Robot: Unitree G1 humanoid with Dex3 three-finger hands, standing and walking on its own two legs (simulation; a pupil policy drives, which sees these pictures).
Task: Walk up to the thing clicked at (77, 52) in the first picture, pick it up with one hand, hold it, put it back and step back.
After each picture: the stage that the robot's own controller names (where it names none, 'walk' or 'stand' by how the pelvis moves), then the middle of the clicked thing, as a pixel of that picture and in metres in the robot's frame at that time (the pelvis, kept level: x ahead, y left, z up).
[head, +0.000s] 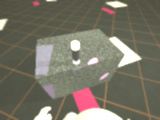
stand; (75, 54) +0.57 +0.16 -0.02
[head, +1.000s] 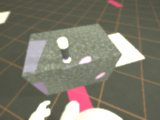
walk; (65, 52) +0.52 +0.24 +0.01
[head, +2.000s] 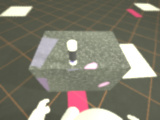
stand; (72, 54) +0.51 +0.18 +0.00
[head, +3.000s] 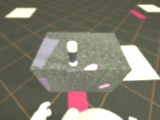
stand; (72, 55) +0.52 +0.18 -0.01
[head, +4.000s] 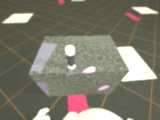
stand; (70, 59) +0.50 +0.20 -0.02
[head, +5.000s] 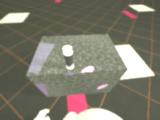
stand; (68, 59) +0.49 +0.21 -0.02
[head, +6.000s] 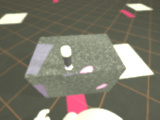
stand; (67, 59) +0.48 +0.22 -0.02
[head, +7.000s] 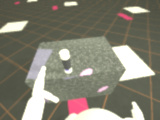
rise first; (66, 63) +0.46 +0.25 -0.02
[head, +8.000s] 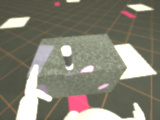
go down; (68, 59) +0.49 +0.24 -0.01
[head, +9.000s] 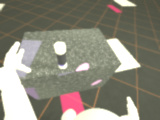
go down; (61, 57) +0.46 +0.22 +0.02
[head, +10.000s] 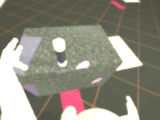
approach; (61, 55) +0.47 +0.23 +0.03
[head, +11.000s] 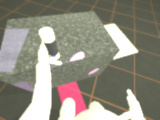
close; (51, 47) +0.48 +0.25 +0.06
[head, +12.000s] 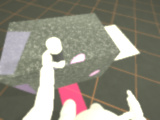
lift; (57, 56) +0.42 +0.20 +0.06
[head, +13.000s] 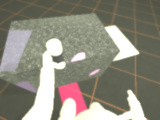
lift; (57, 57) +0.41 +0.20 +0.06
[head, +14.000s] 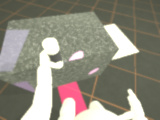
lift; (55, 56) +0.41 +0.21 +0.07
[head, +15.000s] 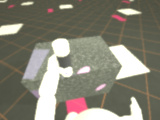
lift; (64, 61) +0.31 +0.16 +0.19
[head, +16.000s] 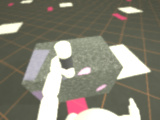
hold; (66, 62) +0.32 +0.15 +0.17
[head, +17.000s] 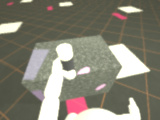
hold; (68, 64) +0.32 +0.15 +0.15
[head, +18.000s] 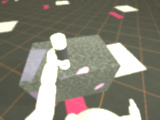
crouch; (62, 55) +0.38 +0.19 +0.17
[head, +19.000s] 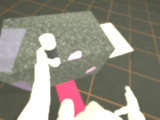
lower; (51, 53) +0.44 +0.22 +0.04
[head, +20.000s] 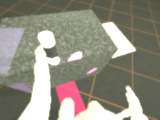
lower; (51, 51) +0.44 +0.23 +0.07
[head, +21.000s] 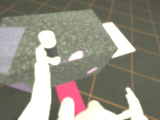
lower; (51, 51) +0.44 +0.22 +0.07
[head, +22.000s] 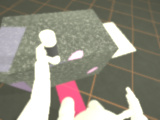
lower; (52, 50) +0.45 +0.22 +0.07
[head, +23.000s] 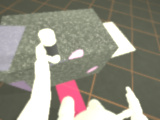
rest; (51, 49) +0.45 +0.22 +0.07
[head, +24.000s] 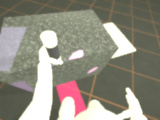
open; (53, 51) +0.44 +0.22 +0.07
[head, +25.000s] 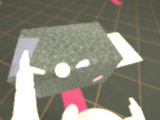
sink last; (63, 69) +0.35 +0.18 +0.03
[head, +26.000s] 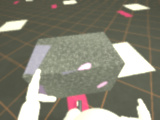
stand; (79, 111) +0.24 +0.12 -0.69
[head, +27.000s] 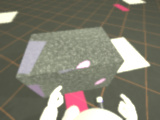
stand; (100, 107) +0.28 -0.19 -0.69
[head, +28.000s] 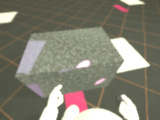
stand; (123, 106) +0.34 -0.49 -0.68
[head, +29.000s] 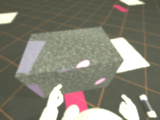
stand; (146, 105) +0.40 -0.78 -0.68
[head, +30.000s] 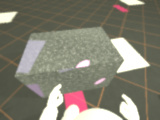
stand; out of the picture +0.45 -1.08 -0.68
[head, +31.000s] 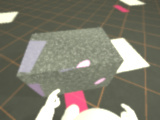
stand; out of the picture +0.47 -1.38 -0.69
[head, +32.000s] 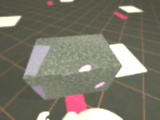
walk; out of the picture +0.51 -1.68 -0.75
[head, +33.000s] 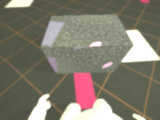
walk; out of the picture +0.49 -2.04 -0.71
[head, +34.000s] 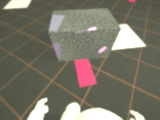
walk; out of the picture +1.01 -2.28 -0.72
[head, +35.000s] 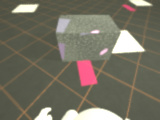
stand; out of the picture +1.03 -2.62 -0.74
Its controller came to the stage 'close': yes
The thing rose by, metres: 0.20
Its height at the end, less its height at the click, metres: -0.73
